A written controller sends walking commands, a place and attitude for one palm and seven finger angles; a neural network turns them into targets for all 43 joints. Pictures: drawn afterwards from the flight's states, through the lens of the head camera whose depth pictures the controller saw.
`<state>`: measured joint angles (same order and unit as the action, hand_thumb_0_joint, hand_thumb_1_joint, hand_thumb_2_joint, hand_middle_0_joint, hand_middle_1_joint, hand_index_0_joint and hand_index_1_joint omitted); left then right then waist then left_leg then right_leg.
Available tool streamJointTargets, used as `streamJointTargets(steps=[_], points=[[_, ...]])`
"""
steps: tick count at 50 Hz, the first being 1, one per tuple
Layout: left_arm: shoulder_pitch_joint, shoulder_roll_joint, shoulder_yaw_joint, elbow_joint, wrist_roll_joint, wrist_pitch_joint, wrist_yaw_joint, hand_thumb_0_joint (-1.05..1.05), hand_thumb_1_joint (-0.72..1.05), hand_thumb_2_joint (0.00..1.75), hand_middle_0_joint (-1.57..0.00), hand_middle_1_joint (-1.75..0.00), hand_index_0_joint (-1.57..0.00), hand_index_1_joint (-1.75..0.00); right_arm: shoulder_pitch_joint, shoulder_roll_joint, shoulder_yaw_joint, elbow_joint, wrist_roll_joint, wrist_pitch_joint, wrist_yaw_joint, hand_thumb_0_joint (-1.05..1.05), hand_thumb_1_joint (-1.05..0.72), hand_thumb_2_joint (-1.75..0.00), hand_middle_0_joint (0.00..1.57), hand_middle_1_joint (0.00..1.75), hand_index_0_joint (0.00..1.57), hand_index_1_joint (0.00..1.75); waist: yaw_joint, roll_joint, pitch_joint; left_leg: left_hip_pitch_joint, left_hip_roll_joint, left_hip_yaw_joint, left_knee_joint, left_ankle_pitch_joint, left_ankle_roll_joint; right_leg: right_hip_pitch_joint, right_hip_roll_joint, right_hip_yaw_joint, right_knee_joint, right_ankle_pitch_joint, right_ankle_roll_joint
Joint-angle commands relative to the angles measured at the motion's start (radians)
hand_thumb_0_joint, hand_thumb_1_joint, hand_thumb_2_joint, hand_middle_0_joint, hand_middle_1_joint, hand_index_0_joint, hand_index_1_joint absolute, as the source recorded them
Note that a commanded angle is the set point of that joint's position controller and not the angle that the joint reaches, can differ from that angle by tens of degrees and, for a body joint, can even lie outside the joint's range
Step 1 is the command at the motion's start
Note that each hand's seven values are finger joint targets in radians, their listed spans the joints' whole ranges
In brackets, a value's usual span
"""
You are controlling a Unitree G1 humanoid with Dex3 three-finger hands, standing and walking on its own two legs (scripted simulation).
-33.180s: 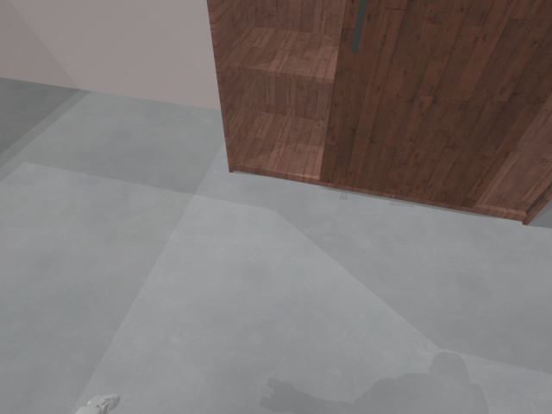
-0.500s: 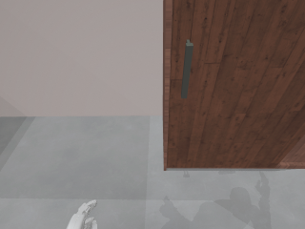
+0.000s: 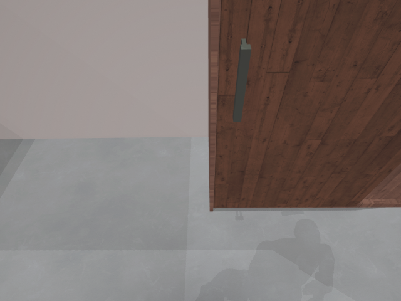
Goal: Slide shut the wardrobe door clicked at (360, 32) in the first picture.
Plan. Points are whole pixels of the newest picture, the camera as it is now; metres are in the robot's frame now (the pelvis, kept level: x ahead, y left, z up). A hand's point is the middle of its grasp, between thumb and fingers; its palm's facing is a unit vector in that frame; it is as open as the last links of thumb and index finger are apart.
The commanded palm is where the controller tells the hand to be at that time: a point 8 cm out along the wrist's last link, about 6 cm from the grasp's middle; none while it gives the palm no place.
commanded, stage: let the arm hang, fingers relaxed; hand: right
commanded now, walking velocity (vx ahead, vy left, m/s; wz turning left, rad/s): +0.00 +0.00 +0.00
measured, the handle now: (239, 83) +0.63 -0.06 +0.08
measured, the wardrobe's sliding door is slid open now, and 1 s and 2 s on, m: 0.00 0.00 0.00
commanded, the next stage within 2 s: look to check the result in 0.64 s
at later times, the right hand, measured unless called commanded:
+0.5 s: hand out of the picture +0.02 -0.17 -0.17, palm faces +0.01 +0.99 -0.17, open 7.3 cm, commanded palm none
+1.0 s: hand out of the picture +0.03 -0.16 -0.17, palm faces +0.01 +0.98 -0.18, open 7.4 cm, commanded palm none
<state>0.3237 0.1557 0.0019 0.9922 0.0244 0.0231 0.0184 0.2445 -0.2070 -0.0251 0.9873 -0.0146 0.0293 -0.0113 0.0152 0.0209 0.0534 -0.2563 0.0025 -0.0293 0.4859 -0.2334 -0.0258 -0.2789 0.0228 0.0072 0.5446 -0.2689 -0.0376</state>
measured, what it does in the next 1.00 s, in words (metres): stands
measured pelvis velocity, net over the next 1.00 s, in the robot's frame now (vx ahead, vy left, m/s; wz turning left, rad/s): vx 0.03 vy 0.01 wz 0.01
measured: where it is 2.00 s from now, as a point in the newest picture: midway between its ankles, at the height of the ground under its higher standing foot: outside the picture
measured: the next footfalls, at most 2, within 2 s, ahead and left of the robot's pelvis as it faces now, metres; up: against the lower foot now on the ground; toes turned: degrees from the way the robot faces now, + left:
none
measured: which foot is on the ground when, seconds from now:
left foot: down 0.00-1.00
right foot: down 0.00-1.00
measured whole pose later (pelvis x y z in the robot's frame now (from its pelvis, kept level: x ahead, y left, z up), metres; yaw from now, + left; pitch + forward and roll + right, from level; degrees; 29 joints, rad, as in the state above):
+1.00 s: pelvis +0.03 +0.01 +0.01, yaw +1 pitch -1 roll +0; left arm 0.27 0.13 0.00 1.13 0.02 0.00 0.03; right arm 0.23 -0.15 -0.01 1.16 -0.01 0.00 -0.03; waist 0.00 0.00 0.06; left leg -0.16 0.01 -0.04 0.40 -0.23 -0.02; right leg -0.15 0.02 -0.01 0.42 -0.25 -0.03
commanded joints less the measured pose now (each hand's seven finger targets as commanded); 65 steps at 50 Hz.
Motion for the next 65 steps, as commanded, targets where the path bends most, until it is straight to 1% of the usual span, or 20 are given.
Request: streamJointTargets(steps=[1, 4, 6, 8, 12, 16, 17, 21, 23, 26, 36, 38, 40, 41, 47, 48, 53, 59, 61, 65], points=[[0.018, 0.126, 0.025, -0.017, -0.008, -0.042, 0.019, 0.00, 0.90, 0.90, -0.20, -0.30, -0.20, -0.30, 0.020, -0.084, -0.004, 0.002, 0.008, -0.032, -0.013, 0.00, -0.90, -0.90, 0.20, 0.30, 0.20, 0.30, -0.018, -0.059, -0.088, 0.108, 0.060, -0.034, -0.065, 0.151, 0.054, 0.061, -0.127, 0.118, -0.179, 0.276, -0.021], [0.030, 0.113, 0.021, 0.019, -0.009, -0.038, 0.020, 0.00, 0.90, 0.90, -0.20, -0.30, -0.20, -0.30, 0.023, -0.081, -0.001, 0.042, 0.009, -0.028, -0.016, 0.00, -0.90, -0.90, 0.20, 0.30, 0.20, 0.30, -0.017, -0.051, -0.053, 0.091, 0.067, -0.030, -0.091, 0.104, 0.050, 0.069, -0.126, 0.113, -0.206, 0.203, -0.023], [0.034, 0.107, 0.022, 0.033, -0.010, -0.035, 0.019, 0.00, 0.90, 0.90, -0.20, -0.30, -0.20, -0.30, 0.034, -0.079, 0.004, 0.062, 0.007, -0.029, -0.018, 0.00, -0.90, -0.90, 0.20, 0.30, 0.20, 0.30, -0.017, -0.016, -0.036, 0.082, 0.068, -0.032, -0.103, 0.102, 0.052, 0.073, -0.119, 0.105, -0.205, 0.177, -0.023], [0.035, 0.097, 0.021, 0.049, -0.008, -0.031, 0.018, 0.00, 0.90, 0.90, -0.20, -0.30, -0.20, -0.30, 0.031, -0.072, 0.006, 0.077, 0.007, -0.028, -0.018, 0.00, -0.90, -0.90, 0.20, 0.30, 0.20, 0.30, -0.013, -0.021, -0.001, 0.061, 0.071, -0.035, -0.116, 0.073, 0.051, 0.064, -0.113, 0.099, -0.221, 0.119, -0.020], [0.037, 0.084, 0.019, 0.074, -0.009, -0.028, 0.016, 0.00, 0.90, 0.90, -0.20, -0.30, -0.20, -0.30, 0.036, -0.065, 0.009, 0.099, 0.005, -0.030, -0.021, 0.00, -0.90, -0.90, 0.20, 0.30, 0.20, 0.30, -0.008, 0.010, 0.022, 0.050, 0.072, -0.042, -0.128, 0.066, 0.052, 0.065, -0.106, 0.090, -0.223, 0.101, -0.019], [0.032, 0.081, 0.018, 0.088, -0.010, -0.033, 0.018, 0.00, 0.90, 0.90, -0.20, -0.30, -0.20, -0.30, 0.048, -0.057, 0.008, 0.113, 0.005, -0.035, -0.023, 0.00, -0.90, -0.90, 0.20, 0.30, 0.20, 0.30, -0.010, -0.018, -0.011, 0.059, 0.076, -0.046, -0.123, 0.100, 0.051, 0.103, -0.103, 0.076, -0.207, 0.158, -0.016], [0.029, 0.076, 0.015, 0.091, -0.009, -0.033, 0.018, 0.00, 0.90, 0.90, -0.20, -0.30, -0.20, -0.30, 0.042, -0.054, 0.008, 0.115, 0.005, -0.035, -0.023, 0.00, -0.90, -0.90, 0.20, 0.30, 0.20, 0.30, -0.007, -0.022, 0.007, 0.056, 0.077, -0.047, -0.125, 0.101, 0.051, 0.093, -0.102, 0.077, -0.212, 0.157, -0.015], [0.025, 0.075, 0.015, 0.096, -0.010, -0.034, 0.021, 0.00, 0.90, 0.90, -0.20, -0.30, -0.20, -0.30, 0.051, -0.045, 0.008, 0.128, 0.005, -0.037, -0.024, 0.00, -0.90, -0.90, 0.20, 0.30, 0.20, 0.30, -0.009, -0.021, 0.006, 0.057, 0.076, -0.047, -0.129, 0.109, 0.050, 0.105, -0.103, 0.069, -0.204, 0.176, -0.012], [0.021, 0.070, 0.013, 0.101, -0.008, -0.033, 0.022, 0.00, 0.90, 0.90, -0.20, -0.30, -0.20, -0.30, 0.052, -0.040, 0.009, 0.134, 0.006, -0.036, -0.023, 0.00, -0.90, -0.90, 0.20, 0.30, 0.20, 0.30, -0.009, -0.052, 0.028, 0.050, 0.076, -0.050, -0.136, 0.100, 0.051, 0.096, -0.101, 0.070, -0.214, 0.158, -0.012], [0.021, 0.073, 0.014, 0.099, -0.010, -0.031, 0.022, 0.00, 0.90, 0.90, -0.20, -0.30, -0.20, -0.30, 0.057, -0.042, 0.009, 0.137, 0.005, -0.039, -0.024, 0.00, -0.90, -0.90, 0.20, 0.30, 0.20, 0.30, -0.008, -0.028, 0.014, 0.061, 0.076, -0.053, -0.142, 0.110, 0.052, 0.105, -0.101, 0.067, -0.203, 0.167, -0.010], [0.017, 0.076, 0.018, 0.104, -0.011, -0.031, 0.023, 0.00, 0.90, 0.90, -0.20, -0.30, -0.20, -0.30, 0.063, -0.038, 0.009, 0.141, 0.007, -0.043, -0.025, 0.00, -0.90, -0.90, 0.20, 0.30, 0.20, 0.30, -0.008, -0.016, -0.002, 0.071, 0.078, -0.056, -0.148, 0.135, 0.053, 0.123, -0.102, 0.062, -0.193, 0.189, -0.007], [0.016, 0.074, 0.017, 0.109, -0.009, -0.031, 0.023, 0.00, 0.90, 0.90, -0.20, -0.30, -0.20, -0.30, 0.057, -0.038, 0.009, 0.141, 0.007, -0.043, -0.025, 0.00, -0.90, -0.90, 0.20, 0.30, 0.20, 0.30, -0.007, -0.012, 0.010, 0.066, 0.078, -0.054, -0.149, 0.130, 0.052, 0.120, -0.103, 0.061, -0.200, 0.183, -0.006], [0.018, 0.075, 0.016, 0.110, -0.009, -0.032, 0.024, 0.00, 0.90, 0.90, -0.20, -0.30, -0.20, -0.30, 0.052, -0.038, 0.006, 0.141, 0.007, -0.043, -0.025, 0.00, -0.90, -0.90, 0.20, 0.30, 0.20, 0.30, -0.006, -0.029, 0.011, 0.072, 0.078, -0.054, -0.147, 0.133, 0.052, 0.116, -0.104, 0.062, -0.203, 0.190, -0.005], [0.018, 0.076, 0.017, 0.110, -0.010, -0.032, 0.024, 0.00, 0.90, 0.90, -0.20, -0.30, -0.20, -0.30, 0.061, -0.038, 0.006, 0.142, 0.007, -0.043, -0.026, 0.00, -0.90, -0.90, 0.20, 0.30, 0.20, 0.30, -0.009, -0.030, -0.003, 0.078, 0.077, -0.056, -0.148, 0.135, 0.053, 0.122, -0.104, 0.062, -0.196, 0.195, -0.006], [0.015, 0.074, 0.015, 0.115, -0.009, -0.033, 0.024, 0.00, 0.90, 0.90, -0.20, -0.30, -0.20, -0.30, 0.050, -0.041, 0.005, 0.142, 0.008, -0.043, -0.026, 0.00, -0.90, -0.90, 0.20, 0.30, 0.20, 0.30, -0.009, -0.022, 0.015, 0.079, 0.079, -0.053, -0.147, 0.139, 0.053, 0.114, -0.106, 0.063, -0.205, 0.198, -0.006], [0.020, 0.076, 0.016, 0.114, -0.009, -0.035, 0.024, 0.00, 0.90, 0.90, -0.20, -0.30, -0.20, -0.30, 0.053, -0.043, 0.003, 0.141, 0.008, -0.044, -0.026, 0.00, -0.90, -0.90, 0.20, 0.30, 0.20, 0.30, -0.010, -0.024, -0.005, 0.091, 0.080, -0.053, -0.144, 0.153, 0.052, 0.122, -0.106, 0.064, -0.202, 0.213, -0.006], [0.014, 0.080, 0.017, 0.116, -0.009, -0.035, 0.025, 0.00, 0.90, 0.90, -0.20, -0.30, -0.20, -0.30, 0.048, -0.045, 0.002, 0.141, 0.008, -0.044, -0.026, 0.00, -0.90, -0.90, 0.20, 0.30, 0.20, 0.30, -0.010, -0.017, 0.001, 0.085, 0.080, -0.053, -0.146, 0.148, 0.051, 0.128, -0.108, 0.063, -0.205, 0.208, -0.006], [0.007, 0.085, 0.017, 0.119, -0.008, -0.036, 0.025, 0.00, 0.90, 0.90, -0.20, -0.30, -0.20, -0.30, 0.041, -0.050, 0.001, 0.138, 0.008, -0.043, -0.025, 0.00, -0.90, -0.90, 0.20, 0.30, 0.20, 0.30, -0.010, -0.034, 0.000, 0.089, 0.080, -0.052, -0.144, 0.146, 0.051, 0.130, -0.110, 0.064, -0.211, 0.211, -0.005], [0.006, 0.087, 0.019, 0.116, -0.010, -0.036, 0.025, 0.00, 0.90, 0.90, -0.20, -0.30, -0.20, -0.30, 0.039, -0.054, 0.000, 0.138, 0.007, -0.044, -0.026, 0.00, -0.90, -0.90, 0.20, 0.30, 0.20, 0.30, -0.011, -0.007, 0.003, 0.089, 0.079, -0.050, -0.145, 0.150, 0.052, 0.128, -0.111, 0.066, -0.208, 0.216, -0.005], [-0.001, 0.093, 0.018, 0.117, -0.009, -0.038, 0.026, 0.00, 0.90, 0.90, -0.20, -0.30, -0.20, -0.30, 0.031, -0.056, -0.001, 0.137, 0.008, -0.045, -0.024, 0.00, -0.90, -0.90, 0.20, 0.30, 0.20, 0.30, -0.009, -0.033, 0.004, 0.091, 0.081, -0.055, -0.146, 0.164, 0.053, 0.134, -0.112, 0.064, -0.213, 0.226, -0.005]])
